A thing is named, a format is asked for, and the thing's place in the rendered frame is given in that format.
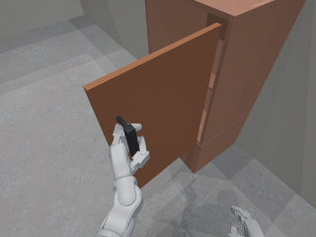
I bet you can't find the handle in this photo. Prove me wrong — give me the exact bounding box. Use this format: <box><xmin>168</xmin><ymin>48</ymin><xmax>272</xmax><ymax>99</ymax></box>
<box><xmin>116</xmin><ymin>116</ymin><xmax>140</xmax><ymax>157</ymax></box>

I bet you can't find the right robot hand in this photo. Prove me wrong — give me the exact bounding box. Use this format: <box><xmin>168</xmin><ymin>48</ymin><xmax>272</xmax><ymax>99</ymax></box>
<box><xmin>228</xmin><ymin>205</ymin><xmax>265</xmax><ymax>237</ymax></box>

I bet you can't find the robot left forearm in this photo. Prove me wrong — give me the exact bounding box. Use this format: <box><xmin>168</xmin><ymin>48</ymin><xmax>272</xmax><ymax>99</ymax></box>
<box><xmin>95</xmin><ymin>176</ymin><xmax>143</xmax><ymax>237</ymax></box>

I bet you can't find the cupboard door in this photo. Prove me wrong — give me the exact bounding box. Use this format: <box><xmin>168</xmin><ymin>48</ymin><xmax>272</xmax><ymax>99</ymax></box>
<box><xmin>83</xmin><ymin>23</ymin><xmax>222</xmax><ymax>189</ymax></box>

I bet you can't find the left robot hand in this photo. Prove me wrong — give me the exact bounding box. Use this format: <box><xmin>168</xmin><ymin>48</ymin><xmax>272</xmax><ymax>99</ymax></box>
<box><xmin>109</xmin><ymin>123</ymin><xmax>150</xmax><ymax>181</ymax></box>

